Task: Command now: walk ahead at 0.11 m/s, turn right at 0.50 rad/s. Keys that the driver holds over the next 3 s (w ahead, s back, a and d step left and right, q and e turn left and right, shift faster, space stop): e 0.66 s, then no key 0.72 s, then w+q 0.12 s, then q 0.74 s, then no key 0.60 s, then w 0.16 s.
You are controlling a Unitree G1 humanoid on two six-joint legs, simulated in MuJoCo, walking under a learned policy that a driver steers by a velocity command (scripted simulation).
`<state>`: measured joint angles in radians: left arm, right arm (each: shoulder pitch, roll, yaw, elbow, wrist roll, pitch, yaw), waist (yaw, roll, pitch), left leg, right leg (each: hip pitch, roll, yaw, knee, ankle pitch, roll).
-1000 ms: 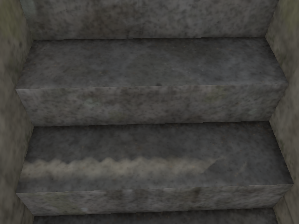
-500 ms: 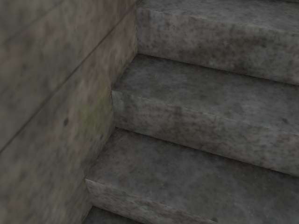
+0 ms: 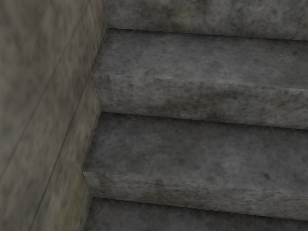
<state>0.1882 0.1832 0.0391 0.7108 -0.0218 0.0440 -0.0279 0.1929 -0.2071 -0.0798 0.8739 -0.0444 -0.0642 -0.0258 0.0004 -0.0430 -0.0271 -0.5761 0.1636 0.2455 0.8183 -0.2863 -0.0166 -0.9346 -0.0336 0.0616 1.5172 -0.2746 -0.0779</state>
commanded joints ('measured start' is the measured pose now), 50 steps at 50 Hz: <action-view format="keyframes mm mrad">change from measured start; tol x64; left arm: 1 267 47 9 42 8 -1 -23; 50 -22 220 4 -114 49 -29 -16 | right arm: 1 -361 -134 -42 -199 -18 -68 45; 50 -109 -93 70 -308 8 -105 -28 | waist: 1 150 142 -136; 50 -21 50 -56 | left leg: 1 -28 238 -168 -549 69 114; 9 397 107 3 -158 438 90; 13 -441 -201 -287 1117 -289 -63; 26 -974 -157 -348 1567 -564 74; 35 190 -232 -147 392 -219 6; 38 571 243 -1365 -166 414 498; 50 -51 104 -402 73 -25 160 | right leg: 1 363 -85 11 32 57 63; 8 503 27 -156 -860 81 83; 11 941 -252 491 -961 1218 -320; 33 100 -190 477 -1407 3 -89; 36 430 -22 191 -905 734 -37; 40 -242 113 254 341 30 154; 50 1 -3 76 316 144 131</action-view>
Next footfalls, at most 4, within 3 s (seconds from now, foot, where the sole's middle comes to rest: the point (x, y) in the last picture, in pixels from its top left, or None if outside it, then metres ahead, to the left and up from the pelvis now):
0.18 right None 0.10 -0.16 -0.73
0.72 left None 0.31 0.13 -0.54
1.16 right None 0.11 -0.14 -0.73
1.76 left None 0.34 0.11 -0.54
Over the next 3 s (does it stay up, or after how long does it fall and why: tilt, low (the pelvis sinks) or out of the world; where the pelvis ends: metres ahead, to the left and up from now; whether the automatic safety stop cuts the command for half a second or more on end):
stays up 0.37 -0.09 0.22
